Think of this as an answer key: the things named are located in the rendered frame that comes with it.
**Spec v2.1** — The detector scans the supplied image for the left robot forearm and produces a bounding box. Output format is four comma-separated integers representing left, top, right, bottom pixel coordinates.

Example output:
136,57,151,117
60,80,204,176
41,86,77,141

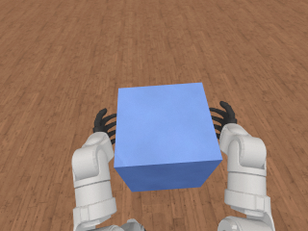
71,132,117,231

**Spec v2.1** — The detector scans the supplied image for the carton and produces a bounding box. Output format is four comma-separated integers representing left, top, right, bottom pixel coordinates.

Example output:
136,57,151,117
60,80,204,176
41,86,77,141
114,82,223,193

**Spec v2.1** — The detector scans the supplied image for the right robot hand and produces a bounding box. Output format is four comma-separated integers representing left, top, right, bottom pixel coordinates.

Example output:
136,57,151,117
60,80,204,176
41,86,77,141
209,101,238,139

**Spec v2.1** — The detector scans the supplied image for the left robot thigh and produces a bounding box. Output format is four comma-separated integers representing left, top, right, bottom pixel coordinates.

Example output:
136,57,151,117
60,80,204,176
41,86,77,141
120,221,144,231

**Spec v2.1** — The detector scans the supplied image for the right robot forearm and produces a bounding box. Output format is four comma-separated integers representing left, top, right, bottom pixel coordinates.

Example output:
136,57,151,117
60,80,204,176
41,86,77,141
218,123,275,231

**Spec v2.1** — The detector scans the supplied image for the left robot hand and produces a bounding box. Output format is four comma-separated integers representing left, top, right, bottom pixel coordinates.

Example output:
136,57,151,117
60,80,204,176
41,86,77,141
92,108,117,145

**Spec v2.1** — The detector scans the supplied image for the robot right upper arm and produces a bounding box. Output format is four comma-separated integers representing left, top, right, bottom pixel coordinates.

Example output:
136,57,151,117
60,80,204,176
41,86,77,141
218,216,272,231

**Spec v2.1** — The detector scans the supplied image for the robot left shin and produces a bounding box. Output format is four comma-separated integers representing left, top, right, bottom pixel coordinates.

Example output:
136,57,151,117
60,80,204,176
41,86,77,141
127,218,138,223

